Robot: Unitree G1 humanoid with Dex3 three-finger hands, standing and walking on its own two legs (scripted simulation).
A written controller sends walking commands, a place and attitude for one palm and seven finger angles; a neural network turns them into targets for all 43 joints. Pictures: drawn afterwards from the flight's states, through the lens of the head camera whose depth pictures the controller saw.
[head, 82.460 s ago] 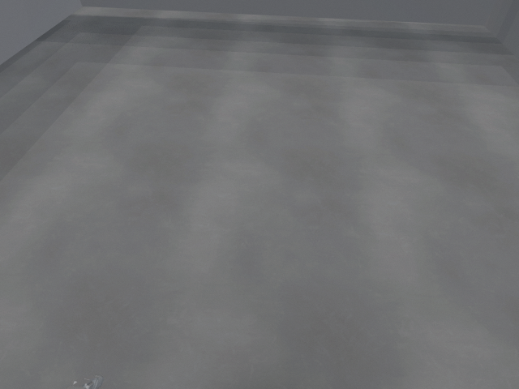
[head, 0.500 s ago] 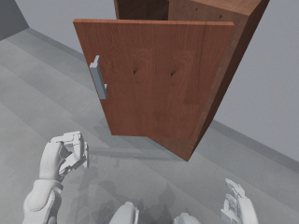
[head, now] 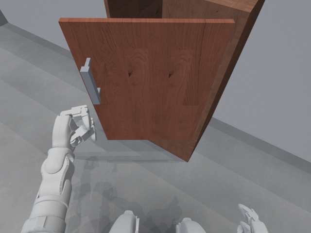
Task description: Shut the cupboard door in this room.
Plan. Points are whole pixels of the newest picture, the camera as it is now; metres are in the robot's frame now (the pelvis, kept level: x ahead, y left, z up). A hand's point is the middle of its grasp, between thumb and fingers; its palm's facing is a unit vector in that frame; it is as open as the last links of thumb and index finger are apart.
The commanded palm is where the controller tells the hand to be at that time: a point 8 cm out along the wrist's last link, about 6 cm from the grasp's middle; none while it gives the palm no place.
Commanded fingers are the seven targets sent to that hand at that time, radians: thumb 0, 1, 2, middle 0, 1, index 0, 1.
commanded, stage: bring the fist close to the handle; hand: left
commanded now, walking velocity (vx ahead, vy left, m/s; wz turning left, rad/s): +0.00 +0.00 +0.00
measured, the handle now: (92, 82) +0.52 +0.21 +0.06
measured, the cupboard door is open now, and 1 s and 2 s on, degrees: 32 32 17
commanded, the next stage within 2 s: push the door shut along its arc in 0.70 s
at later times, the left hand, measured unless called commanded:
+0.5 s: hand (98, 108) +0.42 +0.17 +0.07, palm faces +0.04 -1.00 -0.01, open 3.1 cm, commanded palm +0.38 +0.23 +0.06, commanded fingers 0.00 0.90 0.90 -1.30 -1.50 -1.30 -1.50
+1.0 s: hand (99, 106) +0.42 +0.17 +0.07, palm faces +0.02 -1.00 -0.03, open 3.1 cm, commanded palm +0.41 +0.22 +0.06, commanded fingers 0.00 0.90 0.90 -1.30 -1.50 -1.30 -1.50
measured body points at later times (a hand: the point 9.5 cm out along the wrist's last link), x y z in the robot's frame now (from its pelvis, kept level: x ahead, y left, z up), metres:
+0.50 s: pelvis +0.00 +0.00 +0.00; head +0.08 -0.01 +0.44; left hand +0.41 +0.22 +0.07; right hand +0.08 -0.27 -0.12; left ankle +0.04 +0.12 -0.66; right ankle +0.01 -0.13 -0.66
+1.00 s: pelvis +0.00 +0.00 +0.00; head +0.07 +0.00 +0.44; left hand +0.42 +0.22 +0.07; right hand +0.10 -0.26 -0.12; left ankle +0.04 +0.12 -0.66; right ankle +0.01 -0.13 -0.66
